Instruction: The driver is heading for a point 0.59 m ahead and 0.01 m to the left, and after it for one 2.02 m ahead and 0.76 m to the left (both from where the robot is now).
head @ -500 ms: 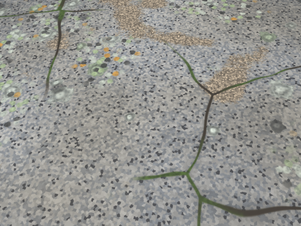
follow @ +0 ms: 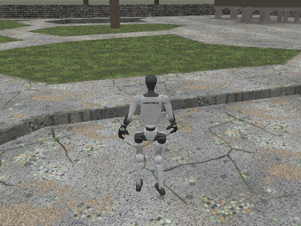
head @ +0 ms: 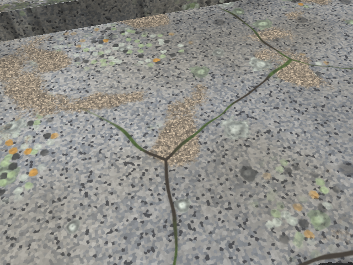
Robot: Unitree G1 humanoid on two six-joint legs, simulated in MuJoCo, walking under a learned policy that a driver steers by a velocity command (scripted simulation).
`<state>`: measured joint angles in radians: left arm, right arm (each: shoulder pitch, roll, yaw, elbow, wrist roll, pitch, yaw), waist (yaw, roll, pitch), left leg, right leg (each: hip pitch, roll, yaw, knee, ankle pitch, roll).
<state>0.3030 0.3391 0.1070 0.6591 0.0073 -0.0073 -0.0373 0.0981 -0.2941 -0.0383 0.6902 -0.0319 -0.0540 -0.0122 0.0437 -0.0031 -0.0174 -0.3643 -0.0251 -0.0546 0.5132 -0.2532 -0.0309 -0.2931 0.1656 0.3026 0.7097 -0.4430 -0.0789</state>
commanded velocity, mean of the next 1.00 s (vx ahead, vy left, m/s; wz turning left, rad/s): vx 0.71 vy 0.00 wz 0.03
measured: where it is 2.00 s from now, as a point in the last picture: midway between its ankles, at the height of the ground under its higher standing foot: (237, 189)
